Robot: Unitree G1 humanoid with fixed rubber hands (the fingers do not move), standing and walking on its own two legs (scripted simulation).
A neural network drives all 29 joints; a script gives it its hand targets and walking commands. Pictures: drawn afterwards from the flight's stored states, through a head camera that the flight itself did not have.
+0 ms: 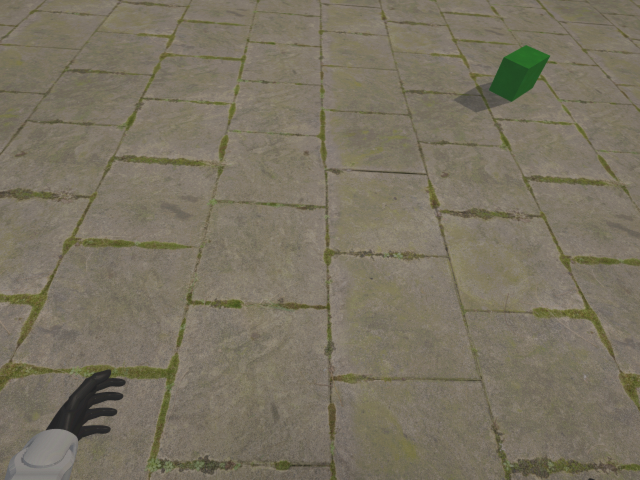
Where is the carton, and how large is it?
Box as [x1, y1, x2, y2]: [489, 45, 549, 101]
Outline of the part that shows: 549,55 525,45 505,56 501,62 489,90 511,101 532,87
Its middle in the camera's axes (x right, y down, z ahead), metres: +1.25 -1.02 +2.37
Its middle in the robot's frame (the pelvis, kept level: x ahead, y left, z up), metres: +2.31 -1.37 -0.66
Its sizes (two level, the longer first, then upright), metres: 0.273 0.163 0.211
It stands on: the floor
